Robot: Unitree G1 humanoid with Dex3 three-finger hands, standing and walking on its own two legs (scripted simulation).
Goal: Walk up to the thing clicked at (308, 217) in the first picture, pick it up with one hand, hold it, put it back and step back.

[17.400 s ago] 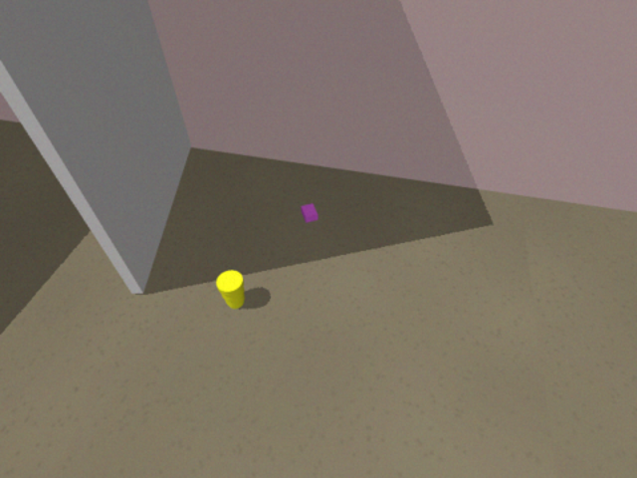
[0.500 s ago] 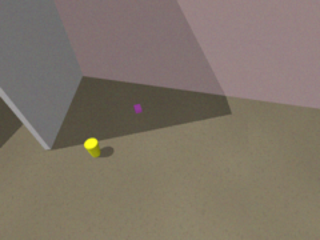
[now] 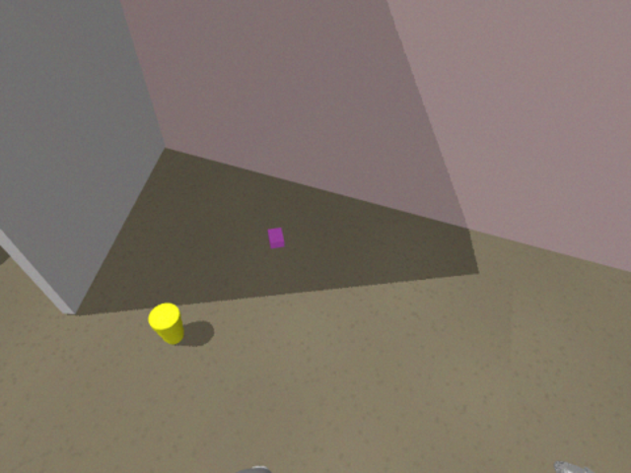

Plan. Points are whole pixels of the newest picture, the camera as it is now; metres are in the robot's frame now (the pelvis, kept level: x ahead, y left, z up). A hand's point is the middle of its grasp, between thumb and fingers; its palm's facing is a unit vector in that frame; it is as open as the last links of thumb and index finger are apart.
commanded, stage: walk up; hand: left
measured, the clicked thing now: (276, 238) +1.08 +0.21 -0.73
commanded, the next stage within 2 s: none
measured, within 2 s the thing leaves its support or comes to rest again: neither
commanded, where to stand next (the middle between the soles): +0.65 -0.05 m, yaw -1 degrees
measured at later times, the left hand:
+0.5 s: hand (195, 355) +0.30 +0.21 -0.10, palm faces -0.05 -0.91 -0.41, open 7.3 cm
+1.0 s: hand (207, 289) +0.44 +0.24 -0.14, palm faces -0.08 -0.94 -0.33, open 7.4 cm
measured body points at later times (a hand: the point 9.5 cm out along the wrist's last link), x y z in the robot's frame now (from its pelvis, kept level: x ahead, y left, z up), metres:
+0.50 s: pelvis +0.20 -0.06 +0.01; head +0.21 -0.09 +0.46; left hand +0.30 +0.26 -0.07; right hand +0.24 -0.38 -0.12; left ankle +0.17 +0.09 -0.65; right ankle +0.25 -0.17 -0.72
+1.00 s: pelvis +0.39 -0.03 +0.02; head +0.41 -0.01 +0.46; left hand +0.45 +0.28 -0.11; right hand +0.46 -0.36 -0.08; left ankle +0.42 +0.08 -0.72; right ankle +0.42 -0.18 -0.67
